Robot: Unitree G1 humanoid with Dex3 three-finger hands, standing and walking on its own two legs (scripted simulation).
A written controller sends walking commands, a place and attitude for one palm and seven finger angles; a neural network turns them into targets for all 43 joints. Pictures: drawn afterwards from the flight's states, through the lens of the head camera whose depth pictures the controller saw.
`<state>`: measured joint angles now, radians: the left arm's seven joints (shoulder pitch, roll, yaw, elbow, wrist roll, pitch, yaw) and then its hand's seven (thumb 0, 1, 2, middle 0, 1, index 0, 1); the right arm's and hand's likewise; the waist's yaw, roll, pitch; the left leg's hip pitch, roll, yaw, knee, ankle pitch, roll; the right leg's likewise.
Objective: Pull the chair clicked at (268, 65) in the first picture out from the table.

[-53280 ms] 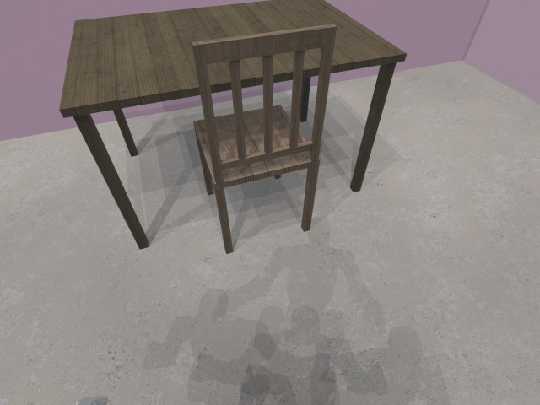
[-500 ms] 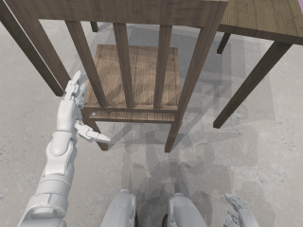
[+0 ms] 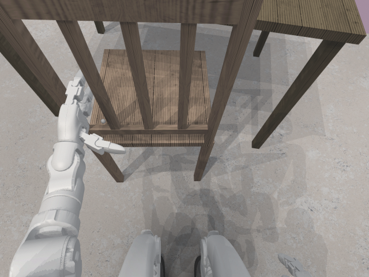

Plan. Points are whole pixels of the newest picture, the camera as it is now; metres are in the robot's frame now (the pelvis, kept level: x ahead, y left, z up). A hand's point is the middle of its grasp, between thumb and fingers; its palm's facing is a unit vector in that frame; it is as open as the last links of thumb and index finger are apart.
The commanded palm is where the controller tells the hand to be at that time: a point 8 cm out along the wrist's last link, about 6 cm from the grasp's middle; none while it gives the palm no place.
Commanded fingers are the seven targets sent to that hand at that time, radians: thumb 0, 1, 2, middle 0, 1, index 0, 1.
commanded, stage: push the fingers through the gap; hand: left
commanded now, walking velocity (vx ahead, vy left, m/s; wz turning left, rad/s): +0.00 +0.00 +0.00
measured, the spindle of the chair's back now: (141, 88) +0.51 +0.09 +0.04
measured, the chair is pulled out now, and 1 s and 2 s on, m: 0.12 0.12 0.12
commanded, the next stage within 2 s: hook a spindle and tug to test in 0.80 s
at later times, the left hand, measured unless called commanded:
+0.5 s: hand (108, 100) +0.49 +0.17 +0.03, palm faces +0.02 -1.00 -0.04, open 16.9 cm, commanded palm +0.46 +0.21 +0.03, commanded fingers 0.00 -0.50 0.30 -0.06 -0.08 -0.06 -0.08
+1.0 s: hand (106, 103) +0.48 +0.17 +0.03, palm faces +0.02 -1.00 -0.03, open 16.9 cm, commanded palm +0.46 +0.21 +0.03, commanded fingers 0.00 -0.50 0.30 -0.17 -0.41 -0.17 -0.41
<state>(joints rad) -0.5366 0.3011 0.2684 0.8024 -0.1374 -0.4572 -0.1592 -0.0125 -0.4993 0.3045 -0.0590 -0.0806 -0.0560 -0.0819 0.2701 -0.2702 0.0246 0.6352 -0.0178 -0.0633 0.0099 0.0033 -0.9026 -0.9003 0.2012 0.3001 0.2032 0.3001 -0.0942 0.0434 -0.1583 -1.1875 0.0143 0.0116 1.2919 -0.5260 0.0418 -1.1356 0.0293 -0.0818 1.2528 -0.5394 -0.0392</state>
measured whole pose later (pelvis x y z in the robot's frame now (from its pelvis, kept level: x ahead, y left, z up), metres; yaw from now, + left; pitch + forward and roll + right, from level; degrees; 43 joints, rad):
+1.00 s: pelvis +0.01 +0.01 +0.00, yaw -1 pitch +27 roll -4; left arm -0.72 0.35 0.31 0.99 -0.09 -0.50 -0.13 -0.01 -0.50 0.30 -0.07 -0.11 -0.06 -0.11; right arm 0.28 -0.27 0.03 0.64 -0.04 0.01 0.04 0.00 -0.90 -0.90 0.20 0.30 0.20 0.30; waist -0.13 0.04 -0.16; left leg -1.23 0.02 0.01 1.31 -0.54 0.05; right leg -1.17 0.04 -0.08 1.25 -0.54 -0.03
